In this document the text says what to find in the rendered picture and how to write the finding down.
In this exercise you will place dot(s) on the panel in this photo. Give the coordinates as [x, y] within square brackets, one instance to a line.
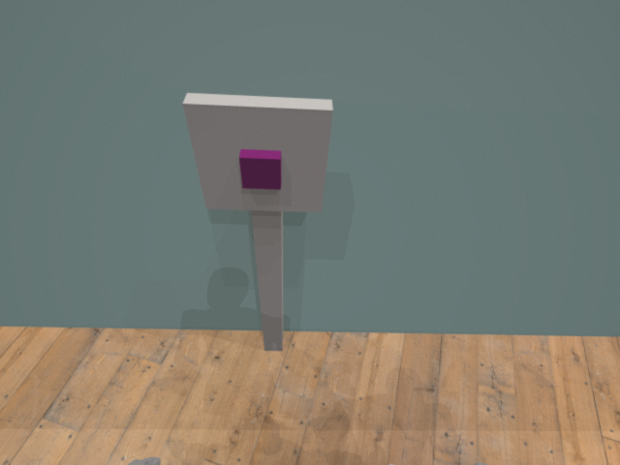
[219, 126]

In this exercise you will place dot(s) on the button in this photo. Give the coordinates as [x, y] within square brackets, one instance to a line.
[260, 169]

